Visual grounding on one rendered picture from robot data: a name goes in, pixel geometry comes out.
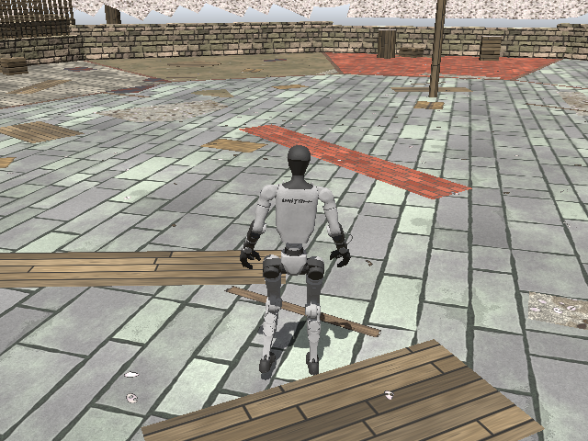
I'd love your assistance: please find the robot right hand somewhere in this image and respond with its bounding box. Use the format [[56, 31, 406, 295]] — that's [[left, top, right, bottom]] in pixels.
[[330, 249, 351, 267]]

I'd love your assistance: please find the left robot thigh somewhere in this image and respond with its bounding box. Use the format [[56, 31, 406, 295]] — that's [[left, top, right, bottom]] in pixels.
[[263, 254, 282, 313]]

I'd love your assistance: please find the robot left hand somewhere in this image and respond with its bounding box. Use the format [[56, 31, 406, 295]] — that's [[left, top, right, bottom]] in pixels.
[[240, 248, 261, 269]]

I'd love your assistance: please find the robot left upper arm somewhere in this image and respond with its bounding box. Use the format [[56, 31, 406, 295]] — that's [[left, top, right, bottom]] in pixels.
[[252, 184, 278, 234]]

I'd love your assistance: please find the right robot foot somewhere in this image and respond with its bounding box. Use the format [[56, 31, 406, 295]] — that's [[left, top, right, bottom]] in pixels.
[[306, 352, 319, 376]]

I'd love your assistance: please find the robot right upper arm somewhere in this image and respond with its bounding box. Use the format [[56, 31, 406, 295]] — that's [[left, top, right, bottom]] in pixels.
[[316, 186, 342, 237]]

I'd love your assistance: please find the left robot forearm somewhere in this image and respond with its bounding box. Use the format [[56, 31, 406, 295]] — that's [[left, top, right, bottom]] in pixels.
[[243, 220, 261, 254]]

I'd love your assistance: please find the right robot forearm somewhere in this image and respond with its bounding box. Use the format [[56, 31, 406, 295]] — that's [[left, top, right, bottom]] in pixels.
[[332, 222, 348, 254]]

